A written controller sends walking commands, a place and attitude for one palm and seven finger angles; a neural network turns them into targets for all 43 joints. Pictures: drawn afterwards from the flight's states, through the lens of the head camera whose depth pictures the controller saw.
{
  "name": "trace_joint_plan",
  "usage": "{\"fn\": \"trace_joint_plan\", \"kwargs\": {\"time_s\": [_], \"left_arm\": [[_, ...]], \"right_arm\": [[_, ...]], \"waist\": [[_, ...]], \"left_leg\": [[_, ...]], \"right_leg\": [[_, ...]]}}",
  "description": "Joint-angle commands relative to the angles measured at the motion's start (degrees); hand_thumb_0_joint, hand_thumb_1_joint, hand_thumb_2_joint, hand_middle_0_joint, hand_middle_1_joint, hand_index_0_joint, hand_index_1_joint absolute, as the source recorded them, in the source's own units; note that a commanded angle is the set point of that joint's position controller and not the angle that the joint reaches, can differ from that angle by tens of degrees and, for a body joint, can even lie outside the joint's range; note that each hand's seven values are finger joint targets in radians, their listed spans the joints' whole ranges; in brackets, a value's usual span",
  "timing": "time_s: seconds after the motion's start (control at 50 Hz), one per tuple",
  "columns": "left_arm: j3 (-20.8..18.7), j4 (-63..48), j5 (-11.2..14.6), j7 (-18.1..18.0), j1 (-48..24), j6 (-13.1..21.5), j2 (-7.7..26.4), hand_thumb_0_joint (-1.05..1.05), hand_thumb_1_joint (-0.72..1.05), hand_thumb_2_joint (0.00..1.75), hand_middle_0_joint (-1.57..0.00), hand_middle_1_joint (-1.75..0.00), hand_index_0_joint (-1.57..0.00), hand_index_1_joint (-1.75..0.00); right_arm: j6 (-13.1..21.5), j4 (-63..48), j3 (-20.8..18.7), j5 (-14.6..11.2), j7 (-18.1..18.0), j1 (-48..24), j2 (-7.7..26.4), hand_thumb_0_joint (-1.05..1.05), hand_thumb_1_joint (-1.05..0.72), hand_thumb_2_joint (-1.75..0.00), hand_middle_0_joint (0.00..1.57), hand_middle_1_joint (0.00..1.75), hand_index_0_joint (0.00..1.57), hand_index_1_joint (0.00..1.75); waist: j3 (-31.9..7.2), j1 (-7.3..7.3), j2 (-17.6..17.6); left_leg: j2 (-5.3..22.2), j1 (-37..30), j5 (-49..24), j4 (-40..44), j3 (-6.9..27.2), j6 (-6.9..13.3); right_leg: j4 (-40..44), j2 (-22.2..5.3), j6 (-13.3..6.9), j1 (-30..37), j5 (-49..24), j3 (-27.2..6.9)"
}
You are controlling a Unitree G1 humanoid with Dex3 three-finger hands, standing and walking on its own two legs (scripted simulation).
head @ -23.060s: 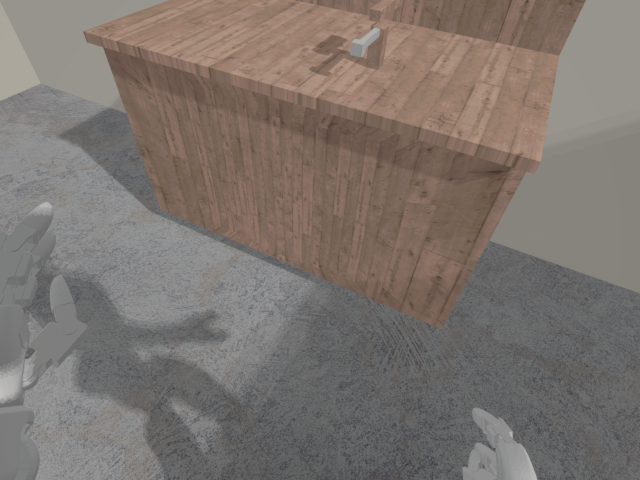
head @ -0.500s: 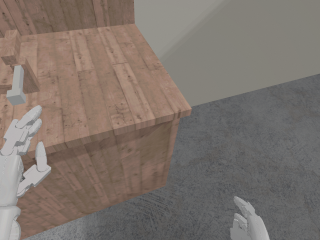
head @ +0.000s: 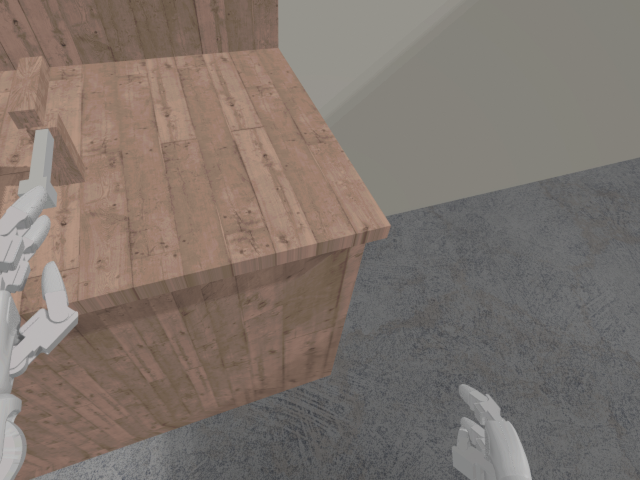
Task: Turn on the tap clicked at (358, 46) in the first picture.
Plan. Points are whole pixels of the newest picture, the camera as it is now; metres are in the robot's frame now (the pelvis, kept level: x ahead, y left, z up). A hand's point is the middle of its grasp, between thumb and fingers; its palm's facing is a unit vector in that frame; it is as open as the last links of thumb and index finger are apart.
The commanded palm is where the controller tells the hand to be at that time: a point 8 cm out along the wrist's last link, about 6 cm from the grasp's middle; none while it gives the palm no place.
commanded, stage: come to a stop and stand still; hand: left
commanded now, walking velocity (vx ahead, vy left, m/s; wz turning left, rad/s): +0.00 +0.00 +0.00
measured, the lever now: (38, 194) +0.38 +0.38 +0.13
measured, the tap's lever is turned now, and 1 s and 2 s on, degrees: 0 0 0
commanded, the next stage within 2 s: look again from close up in 0.04 s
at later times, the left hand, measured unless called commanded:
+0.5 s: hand (65, 336) +0.20 +0.25 +0.15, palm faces +0.39 -0.85 -0.36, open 7.4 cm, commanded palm +0.14 +0.28 +0.17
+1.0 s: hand (57, 325) +0.21 +0.27 +0.14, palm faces +0.40 -0.84 -0.37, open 7.4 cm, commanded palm +0.15 +0.28 +0.17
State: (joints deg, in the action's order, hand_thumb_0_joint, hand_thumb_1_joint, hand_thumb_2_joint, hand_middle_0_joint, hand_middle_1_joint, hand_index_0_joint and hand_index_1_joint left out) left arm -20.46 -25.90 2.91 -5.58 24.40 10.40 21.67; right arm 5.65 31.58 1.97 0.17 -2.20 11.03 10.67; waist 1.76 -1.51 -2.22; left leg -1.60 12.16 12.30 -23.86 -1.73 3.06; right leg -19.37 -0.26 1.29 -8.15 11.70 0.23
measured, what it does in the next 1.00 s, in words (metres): stands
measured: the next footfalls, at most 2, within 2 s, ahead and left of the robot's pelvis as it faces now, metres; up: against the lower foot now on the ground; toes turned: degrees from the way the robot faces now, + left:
none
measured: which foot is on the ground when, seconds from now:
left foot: down 0.00-1.00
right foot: down 0.00-1.00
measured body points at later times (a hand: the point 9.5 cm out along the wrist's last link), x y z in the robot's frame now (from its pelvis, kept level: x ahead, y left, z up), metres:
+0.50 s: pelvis -0.02 +0.00 +0.00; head +0.00 +0.01 +0.45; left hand +0.17 +0.29 +0.17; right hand +0.16 -0.23 -0.07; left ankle +0.00 +0.08 -0.74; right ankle -0.02 -0.14 -0.74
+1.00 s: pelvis -0.01 +0.00 +0.00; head +0.01 +0.03 +0.44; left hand +0.18 +0.31 +0.16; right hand +0.16 -0.22 -0.07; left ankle +0.00 +0.08 -0.74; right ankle -0.02 -0.14 -0.74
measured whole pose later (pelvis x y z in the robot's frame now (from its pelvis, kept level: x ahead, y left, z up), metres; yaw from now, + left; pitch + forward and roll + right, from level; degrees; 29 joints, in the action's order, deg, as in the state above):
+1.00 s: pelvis -0.01 +0.00 +0.00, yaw +0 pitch +0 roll -1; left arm -21.7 -22.4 2.3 -5.1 21.8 13.0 22.8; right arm 8.3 33.4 1.4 -0.3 -2.2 12.9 10.7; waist 2.6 -2.3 -3.5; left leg -1.7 13.6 12.7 -26.1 -2.0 3.3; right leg -23.1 -0.4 1.3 -10.3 12.9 0.0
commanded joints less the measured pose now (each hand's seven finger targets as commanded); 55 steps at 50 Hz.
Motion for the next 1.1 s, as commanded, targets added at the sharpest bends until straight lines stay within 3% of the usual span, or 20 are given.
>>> {"fn": "trace_joint_plan", "kwargs": {"time_s": [0.0, 0.18, 0.24, 0.42, 0.54, 0.56, 0.58, 0.6, 0.62, 0.64, 0.66, 0.72, 0.78, 0.8, 0.82, 0.86, 0.92, 0.96, 1.02, 1.08], "left_arm": [[-4.34, -13.91, 0.11, -1.18, -4.51, 4.48, 7.73, 0.0, 0.9, 0.9, -0.2, -0.3, -0.2, -0.3], [-3.99, -8.53, 0.02, -1.26, -5.61, 3.78, 7.31, 0.0, 0.9, 0.9, -0.2, -0.3, -0.2, -0.3], [-4.18, -10.06, -0.1, -1.29, -6.72, 4.13, 7.98, 0.0, 0.9, 0.9, -0.2, -0.3, -0.2, -0.3], [-5.26, -10.31, -0.11, -1.42, -4.53, 4.49, 8.62, 0.0, 0.9, 0.9, -0.2, -0.3, -0.2, -0.3], [-4.7, -9.39, -0.03, -1.41, -3.76, 4.23, 7.75, 0.0, 0.9, 0.9, -0.2, -0.3, -0.2, -0.3], [-37.01, -28.02, -9.71, -0.88, -67.22, 10.51, 55.28, 0.0, 0.9, 0.9, -0.2, -0.3, -0.2, -0.3], [-13.86, 7.4, -4.19, 1.38, -31.91, 8.25, 18.58, 0.0, 0.9, 0.9, -0.2, -0.3, -0.2, -0.3], [-12.21, 5.34, -1.65, 1.14, -13.23, 7.94, 15.35, 0.0, 0.9, 0.9, -0.2, -0.3, -0.2, -0.3], [-4.36, 7.1, -0.19, 1.13, -8.38, 6.74, 4.81, 0.0, 0.9, 0.9, -0.2, -0.3, -0.2, -0.3], [-3.2, -2.4, -0.28, 1.27, -10.42, 7.33, 6.67, 0.0, 0.9, 0.9, -0.2, -0.3, -0.2, -0.3], [-2.82, -5.99, -0.01, 1.29, -7.34, 7.69, 6.51, 0.0, 0.9, 0.9, -0.2, -0.3, -0.2, -0.3], [-1.07, -9.75, 0.27, 0.61, 0.33, 7.01, 5.37, 0.0, 0.9, 0.9, -0.2, -0.3, -0.2, -0.3], [-6.57, -9.13, -0.14, -0.47, -0.89, 6.73, 10.13, 0.0, 0.9, 0.9, -0.2, -0.3, -0.2, -0.3], [-8.02, -8.75, 0.01, -0.64, -2.2, 6.81, 11.1, 0.0, 0.9, 0.9, -0.2, -0.3, -0.2, -0.3], [-11.4, -10.87, -0.02, -1.15, -5.72, 6.99, 14.71, 0.0, 0.9, 0.9, -0.2, -0.3, -0.2, -0.3], [-10.1, -9.98, 0.13, -0.99, -8.15, 7.44, 12.48, 0.0, 0.9, 0.9, -0.2, -0.3, -0.2, -0.3], [-8.58, -13.48, -0.15, -0.82, -13.09, 7.92, 12.06, 0.0, 0.9, 0.9, -0.2, -0.3, -0.2, -0.3], [-5.56, -14.05, -0.41, -0.78, -12.72, 7.98, 9.25, 0.0, 0.9, 0.9, -0.2, -0.3, -0.2, -0.3], [-2.05, -13.86, -0.73, -0.73, -9.24, 7.23, 5.68, 0.0, 0.9, 0.9, -0.2, -0.3, -0.2, -0.3], [-2.24, -11.9, -1.05, -0.95, -6.03, 6.08, 5.79, 0.0, 0.9, 0.9, -0.2, -0.3, -0.2, -0.3]], "right_arm": [[3.02, -8.41, -3.36, -0.04, -0.39, -3.97, 7.72, 0.0, -0.9, -0.9, 0.2, 0.3, 0.2, 0.3], [1.68, -8.19, -3.42, -0.19, -0.84, -4.3, 7.81, 0.0, -0.9, -0.9, 0.2, 0.3, 0.2, 0.3], [1.64, -8.41, -3.31, -0.17, -1.04, -4.67, 7.66, 0.0, -0.9, -0.9, 0.2, 0.3, 0.2, 0.3], [2.14, -8.37, -3.57, -0.18, -1.01, -4.38, 7.77, 0.0, -0.9, -0.9, 0.2, 0.3, 0.2, 0.3], [1.91, -7.93, -3.64, -0.3, -0.98, -3.96, 7.67, 0.0, -0.9, -0.9, 0.2, 0.3, 0.2, 0.3], [4.41, -8.33, -3.04, 1.94, -0.03, 1.64, 10.36, 0.0, -0.9, -0.9, 0.2, 0.3, 0.2, 0.3], [4.26, -3.71, -0.96, -0.02, -0.22, -3.32, 2.68, 0.0, -0.9, -0.9, 0.2, 0.3, 0.2, 0.3], [5.3, -5.93, -4.61, -0.01, -0.32, -2.73, 7.1, 0.0, -0.9, -0.9, 0.2, 0.3, 0.2, 0.3], [5.83, -7.01, -5.25, -1.58, 0.78, -2.38, 7.5, 0.0, -0.9, -0.9, 0.2, 0.3, 0.2, 0.3], [5.93, -7.38, -5.32, -1.38, 1.48, -1.8, 8.45, 0.0, -0.9, -0.9, 0.2, 0.3, 0.2, 0.3], [6.2, -7.05, -5.2, -1.14, 2.05, -2.53, 8.58, 0.0, -0.9, -0.9, 0.2, 0.3, 0.2, 0.3], [6.33, -7.83, -4.46, -1.43, 2.9, -4.32, 7.96, 0.0, -0.9, -0.9, 0.2, 0.3, 0.2, 0.3], [5.82, -7.98, -4.21, -0.9, 1.63, -4.36, 8.2, 0.0, -0.9, -0.9, 0.2, 0.3, 0.2, 0.3], [5.66, -8.24, -4.13, -0.93, 1.04, -4.64, 8.07, 0.0, -0.9, -0.9, 0.2, 0.3, 0.2, 0.3], [5.36, -8.19, -4.04, -0.85, 0.33, -5.14, 8.33, 0.0, -0.9, -0.9, 0.2, 0.3, 0.2, 0.3], [5.29, -8.28, -3.79, -0.74, -0.38, -4.93, 7.8, 0.0, -0.9, -0.9, 0.2, 0.3, 0.2, 0.3], [5.98, -8.05, -3.44, -0.64, -0.69, -5.34, 7.52, 0.0, -0.9, -0.9, 0.2, 0.3, 0.2, 0.3], [6.76, -7.61, -3.41, -0.44, -0.36, -4.64, 7.59, 0.0, -0.9, -0.9, 0.2, 0.3, 0.2, 0.3], [7.29, -7.05, -3.56, -0.42, 0.39, -4.11, 7.67, 0.0, -0.9, -0.9, 0.2, 0.3, 0.2, 0.3], [6.32, -6.61, -3.79, -0.22, 0.83, -3.47, 8.25, 0.0, -0.9, -0.9, 0.2, 0.3, 0.2, 0.3]], "waist": [[-11.11, 0.34, 6.77], [-6.4, 0.33, 4.82], [-6.17, 0.36, 5.79], [-6.73, 0.28, 7.09], [-7.36, 0.21, 5.18], [4.24, 1.11, -2.11], [-9.34, 0.77, -0.79], [-7.05, -2.36, 1.75], [-12.43, -0.87, 9.86], [-14.14, -0.73, 12.95], [-14.12, -0.9, 12.48], [-10.73, -1.14, 5.73], [-7.33, -0.84, -2.27], [-6.23, -0.58, -3.33], [-5.59, -0.29, -1.4], [-5.14, 0.03, 2.09], [-6.73, 0.11, 9.94], [-8.11, -0.01, 11.2], [-9.99, 0.06, 9.34], [-10.07, 0.07, 7.18]], "left_leg": [[2.98, -5.23, -17.56, 3.28, 2.5, -3.98], [2.3, -1.39, -5.44, 6.8, 2.89, -3.74], [2.14, -0.87, -2.98, 7.59, 3.12, -3.58], [1.86, -0.99, -1.75, 7.88, 3.25, -3.81], [1.95, -1.0, -3.73, 7.26, 3.31, -3.66], [7.38, 10.26, -4.81, -1.13, 3.49, -0.78], [5.02, -1.75, -11.82, 1.84, 5.33, -0.17], [4.74, -2.96, -10.54, 0.63, 4.02, -1.88], [4.27, -4.98, -10.46, 0.45, 2.61, -2.47], [4.67, -4.54, -10.99, 0.64, 3.27, -2.16], [5.29, -4.14, -10.7, 1.05, 3.99, -1.83], [5.81, -0.86, -5.03, 3.29, 4.74, -1.81], [5.36, 2.68, 0.8, 4.34, 5.32, -1.97], [5.04, 2.97, 2.28, 4.37, 5.39, -1.88], [4.97, 3.12, 3.33, 5.06, 5.7, -2.05], [5.02, 3.69, 3.45, 5.51, 6.01, -1.51], [5.5, 1.53, 0.74, 5.69, 5.44, -1.42], [5.36, -0.35, -3.18, 4.77, 4.94, -1.62], [4.96, -3.78, -11.04, 3.08, 4.2, -2.51], [4.94, -3.4, -16.18, 2.33, 4.05, -3.17]], "right_leg": [[0.63, 0.68, -1.17, 3.46, -15.34, 0.26], [4.1, 0.97, -1.02, 2.0, -7.72, -0.03], [4.25, 1.16, -1.0, 2.36, -6.23, 0.18], [4.41, 1.46, -0.98, 2.39, -5.23, 0.3], [4.03, 1.34, -0.94, 3.12, -6.81, 0.42], [5.04, -4.46, 0.94, -8.22, -5.95, -3.32], [0.83, -5.3, -2.73, -6.79, -2.02, -1.65], [3.58, -3.56, -3.36, -2.97, -7.74, -6.19], [-0.69, -4.41, -4.62, 1.71, -10.04, -6.23], [-2.28, -4.28, -3.86, 2.28, -10.11, -5.6], [-2.37, -3.85, -3.27, 2.16, -8.82, -4.88], [-2.21, -2.38, -2.4, 1.41, -5.0, -3.49], [-0.56, -1.74, -1.83, -0.18, -1.04, -3.16], [0.18, -1.85, -1.86, -1.33, 0.53, -3.62], [0.11, -1.66, -1.88, -1.68, 1.54, -3.56], [-0.83, -1.43, -2.05, -0.65, -0.02, -3.29], [-2.76, -1.26, -2.0, 1.13, -4.02, -2.37], [-2.79, -0.98, -2.1, 1.68, -6.55, -2.07], [-2.4, -0.68, -2.13, 1.5, -10.54, -1.82], [-2.02, -0.35, -1.84, 1.64, -12.81, -1.43]]}}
